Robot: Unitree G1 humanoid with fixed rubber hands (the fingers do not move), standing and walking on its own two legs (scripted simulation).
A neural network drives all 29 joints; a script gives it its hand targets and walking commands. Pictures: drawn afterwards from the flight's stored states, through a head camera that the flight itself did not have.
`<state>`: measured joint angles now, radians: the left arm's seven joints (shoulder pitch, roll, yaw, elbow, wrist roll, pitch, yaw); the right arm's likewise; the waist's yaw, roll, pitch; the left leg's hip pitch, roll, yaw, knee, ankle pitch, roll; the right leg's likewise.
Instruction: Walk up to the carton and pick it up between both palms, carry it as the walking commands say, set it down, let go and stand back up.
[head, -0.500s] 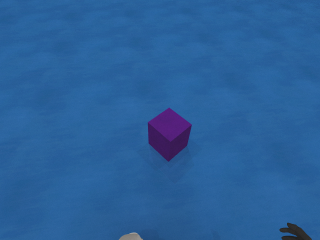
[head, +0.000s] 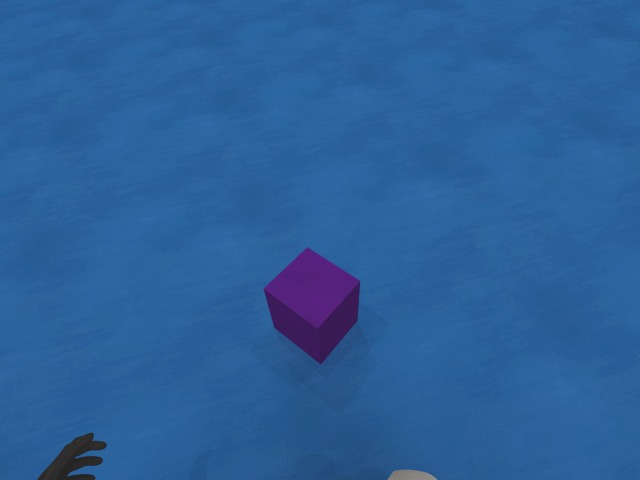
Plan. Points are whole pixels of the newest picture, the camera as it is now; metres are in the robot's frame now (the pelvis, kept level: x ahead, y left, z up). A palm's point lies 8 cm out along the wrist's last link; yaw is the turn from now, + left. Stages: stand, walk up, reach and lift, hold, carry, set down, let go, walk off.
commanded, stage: walk up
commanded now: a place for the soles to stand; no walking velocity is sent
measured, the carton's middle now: (314, 305) +0.70 +0.04 -0.63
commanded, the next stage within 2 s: none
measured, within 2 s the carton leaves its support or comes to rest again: neither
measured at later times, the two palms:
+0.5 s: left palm (56, 438) +0.21 +0.37 -0.09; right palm (554, 383) +0.23 -0.29 -0.05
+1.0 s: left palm (116, 350) +0.32 +0.32 -0.08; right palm (536, 359) +0.28 -0.31 -0.10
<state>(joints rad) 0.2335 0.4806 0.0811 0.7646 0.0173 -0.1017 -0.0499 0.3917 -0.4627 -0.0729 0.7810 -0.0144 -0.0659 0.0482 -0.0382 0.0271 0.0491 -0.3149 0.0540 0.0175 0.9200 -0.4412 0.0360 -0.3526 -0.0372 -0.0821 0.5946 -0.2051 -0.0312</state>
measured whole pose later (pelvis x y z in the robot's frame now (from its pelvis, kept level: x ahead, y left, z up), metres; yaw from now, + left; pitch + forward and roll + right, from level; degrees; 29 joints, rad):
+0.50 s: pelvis +0.15 +0.04 +0.01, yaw +1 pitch -2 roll -1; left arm 0.33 0.47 0.04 0.82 0.01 -0.06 -0.04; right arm 0.31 -0.45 -0.07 0.76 0.00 -0.09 0.04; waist -0.02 -0.03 0.05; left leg -0.27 0.05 0.09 0.54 -0.22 0.04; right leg -0.45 -0.05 -0.02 0.97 -0.38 -0.02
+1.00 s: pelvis +0.21 +0.01 +0.00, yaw +1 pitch -2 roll +1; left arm 0.12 0.41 0.01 0.91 0.00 -0.04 -0.01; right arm 0.22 -0.41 -0.02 0.94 -0.01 -0.03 0.01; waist -0.01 -0.01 0.02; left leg -0.23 0.04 0.04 0.57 -0.32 -0.02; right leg -0.33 -0.05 -0.06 0.59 -0.23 -0.01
